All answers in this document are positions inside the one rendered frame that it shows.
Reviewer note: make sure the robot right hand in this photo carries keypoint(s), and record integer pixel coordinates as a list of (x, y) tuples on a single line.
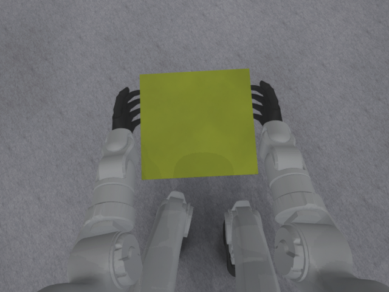
[(270, 108)]

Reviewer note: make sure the right robot upper arm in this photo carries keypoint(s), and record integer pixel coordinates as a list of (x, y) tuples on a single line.
[(317, 258)]

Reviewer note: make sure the right robot foot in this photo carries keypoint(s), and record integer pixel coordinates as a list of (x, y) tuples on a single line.
[(230, 267)]

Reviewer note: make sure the left robot forearm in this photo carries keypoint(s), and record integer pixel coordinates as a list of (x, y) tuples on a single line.
[(112, 202)]

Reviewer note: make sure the robot left shin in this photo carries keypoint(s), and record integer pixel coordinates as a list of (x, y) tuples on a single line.
[(175, 194)]

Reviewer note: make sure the right robot forearm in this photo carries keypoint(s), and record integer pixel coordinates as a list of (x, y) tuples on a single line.
[(294, 197)]

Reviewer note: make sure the carton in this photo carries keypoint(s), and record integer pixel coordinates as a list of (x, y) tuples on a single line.
[(197, 124)]

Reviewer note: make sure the left robot upper arm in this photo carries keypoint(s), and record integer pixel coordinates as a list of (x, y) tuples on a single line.
[(103, 263)]

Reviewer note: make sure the robot left hand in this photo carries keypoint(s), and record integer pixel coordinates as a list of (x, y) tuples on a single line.
[(122, 117)]

